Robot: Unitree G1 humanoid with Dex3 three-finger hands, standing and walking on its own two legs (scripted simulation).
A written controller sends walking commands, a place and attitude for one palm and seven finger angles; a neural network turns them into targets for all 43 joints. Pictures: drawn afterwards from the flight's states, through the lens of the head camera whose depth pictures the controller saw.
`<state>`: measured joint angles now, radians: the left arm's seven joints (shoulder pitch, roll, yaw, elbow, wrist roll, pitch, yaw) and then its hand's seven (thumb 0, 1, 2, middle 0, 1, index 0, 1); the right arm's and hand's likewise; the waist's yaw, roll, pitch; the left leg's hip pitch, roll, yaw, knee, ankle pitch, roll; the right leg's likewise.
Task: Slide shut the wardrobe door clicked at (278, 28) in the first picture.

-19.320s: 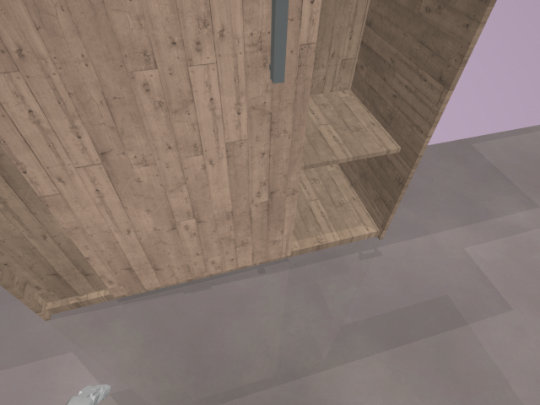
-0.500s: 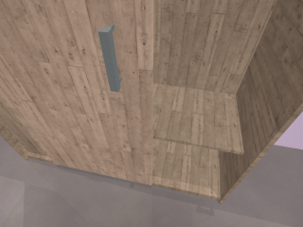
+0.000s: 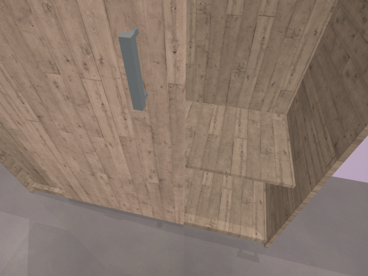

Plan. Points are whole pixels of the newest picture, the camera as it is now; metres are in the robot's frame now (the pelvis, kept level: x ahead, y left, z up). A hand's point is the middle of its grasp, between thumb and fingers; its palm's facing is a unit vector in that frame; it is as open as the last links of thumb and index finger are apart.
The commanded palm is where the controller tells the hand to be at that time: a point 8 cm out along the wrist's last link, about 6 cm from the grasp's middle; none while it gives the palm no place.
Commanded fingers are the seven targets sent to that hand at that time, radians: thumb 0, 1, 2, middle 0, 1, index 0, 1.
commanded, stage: look again from close up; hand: left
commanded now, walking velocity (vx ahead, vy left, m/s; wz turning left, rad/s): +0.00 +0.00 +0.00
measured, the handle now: (137, 71) +0.51 +0.15 +0.20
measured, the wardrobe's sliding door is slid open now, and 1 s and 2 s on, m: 0.44 0.44 0.44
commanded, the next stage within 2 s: raise the hand with hooked fingers in 0.02 s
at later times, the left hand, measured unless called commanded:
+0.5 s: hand (121, 240) +0.18 +0.14 +0.03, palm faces -0.19 -0.98 +0.00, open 8.3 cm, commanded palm +0.12 +0.23 +0.00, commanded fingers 0.00 0.43 0.70 -0.23 -0.60 -0.23 -0.60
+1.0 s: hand (61, 216) +0.20 +0.25 +0.08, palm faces -0.12 -0.99 -0.09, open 11.3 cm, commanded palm +0.16 +0.30 +0.09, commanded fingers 0.00 -0.15 0.45 -0.28 -0.98 -0.28 -0.98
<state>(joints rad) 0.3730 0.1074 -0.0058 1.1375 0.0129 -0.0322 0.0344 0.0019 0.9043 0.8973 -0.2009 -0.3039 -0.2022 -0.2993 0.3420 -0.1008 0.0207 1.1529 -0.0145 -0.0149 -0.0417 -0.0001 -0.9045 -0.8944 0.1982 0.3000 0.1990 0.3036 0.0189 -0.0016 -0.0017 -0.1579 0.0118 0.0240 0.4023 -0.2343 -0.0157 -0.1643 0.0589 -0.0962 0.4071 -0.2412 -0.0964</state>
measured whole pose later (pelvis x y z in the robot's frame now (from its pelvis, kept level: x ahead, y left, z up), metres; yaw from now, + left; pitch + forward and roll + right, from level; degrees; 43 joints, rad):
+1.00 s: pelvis -0.03 +0.05 -0.02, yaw -1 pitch +1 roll -1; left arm 0.32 0.33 0.24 -0.13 -0.31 -0.09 -0.36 0.00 0.07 0.54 -0.27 -0.84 -0.27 -0.83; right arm 0.28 -0.20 0.08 0.61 0.05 -0.26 -0.06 0.01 -0.89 -0.89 0.21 0.30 0.21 0.31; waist -0.02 0.04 -0.04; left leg -0.36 -0.01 0.05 0.68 -0.34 0.05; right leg -0.35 0.02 -0.08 0.64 -0.31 -0.03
